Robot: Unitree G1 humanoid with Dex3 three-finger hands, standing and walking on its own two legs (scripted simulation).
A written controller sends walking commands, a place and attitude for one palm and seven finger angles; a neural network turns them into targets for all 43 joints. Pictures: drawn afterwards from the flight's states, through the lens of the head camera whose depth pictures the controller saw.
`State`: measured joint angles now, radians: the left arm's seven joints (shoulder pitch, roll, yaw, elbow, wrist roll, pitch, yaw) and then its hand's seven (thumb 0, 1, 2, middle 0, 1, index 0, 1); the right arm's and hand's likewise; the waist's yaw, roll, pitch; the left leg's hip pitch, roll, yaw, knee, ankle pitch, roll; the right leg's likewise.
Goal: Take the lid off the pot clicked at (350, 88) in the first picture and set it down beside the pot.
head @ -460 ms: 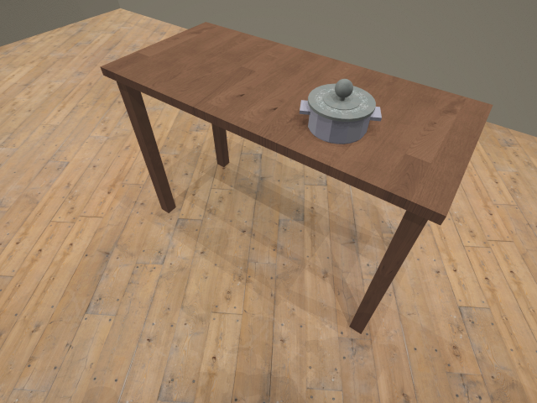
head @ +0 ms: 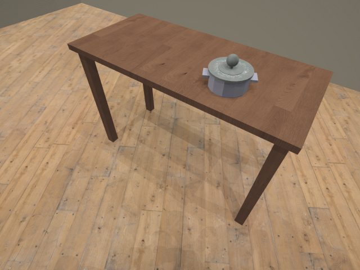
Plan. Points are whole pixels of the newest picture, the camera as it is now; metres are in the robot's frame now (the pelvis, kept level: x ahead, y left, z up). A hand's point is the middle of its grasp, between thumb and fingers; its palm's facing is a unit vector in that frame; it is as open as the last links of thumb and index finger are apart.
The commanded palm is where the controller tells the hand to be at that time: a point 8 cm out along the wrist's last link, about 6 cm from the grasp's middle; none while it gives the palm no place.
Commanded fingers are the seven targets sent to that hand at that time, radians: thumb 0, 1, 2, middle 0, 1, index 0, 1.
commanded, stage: look at it before walking up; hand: left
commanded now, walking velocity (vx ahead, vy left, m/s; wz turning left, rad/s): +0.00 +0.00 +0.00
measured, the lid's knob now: (232, 60) +0.79 -0.14 +0.08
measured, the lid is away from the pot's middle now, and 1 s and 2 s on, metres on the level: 0.00 0.00 0.00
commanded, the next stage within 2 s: turn to face it in 0.18 s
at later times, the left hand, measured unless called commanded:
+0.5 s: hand out of the picture +0.07 +0.22 -0.17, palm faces -0.06 -0.95 -0.29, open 7.4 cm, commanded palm none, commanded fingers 0.00 0.90 0.90 -0.20 -0.30 -0.20 -0.30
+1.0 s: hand out of the picture +0.08 +0.15 -0.16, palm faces -0.25 -0.93 -0.27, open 7.4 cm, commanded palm none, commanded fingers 0.00 0.90 0.90 -0.20 -0.30 -0.20 -0.30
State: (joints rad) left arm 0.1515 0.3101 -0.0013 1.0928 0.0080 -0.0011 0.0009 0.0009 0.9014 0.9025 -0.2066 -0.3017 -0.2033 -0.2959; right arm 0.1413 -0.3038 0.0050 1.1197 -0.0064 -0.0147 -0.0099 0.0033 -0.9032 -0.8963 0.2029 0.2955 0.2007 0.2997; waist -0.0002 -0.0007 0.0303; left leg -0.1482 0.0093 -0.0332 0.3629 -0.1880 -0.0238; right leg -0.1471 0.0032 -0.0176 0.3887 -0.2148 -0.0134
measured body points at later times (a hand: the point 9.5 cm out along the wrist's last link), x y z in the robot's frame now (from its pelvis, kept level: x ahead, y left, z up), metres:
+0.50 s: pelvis +0.01 +0.00 -0.01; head +0.03 +0.00 +0.44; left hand +0.08 +0.27 -0.15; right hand +0.07 -0.28 -0.15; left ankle +0.01 +0.14 -0.75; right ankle +0.00 -0.11 -0.75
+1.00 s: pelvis +0.00 -0.03 +0.00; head +0.04 -0.07 +0.44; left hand +0.10 +0.20 -0.14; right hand +0.01 -0.30 -0.16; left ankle +0.03 +0.14 -0.68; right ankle -0.01 -0.09 -0.75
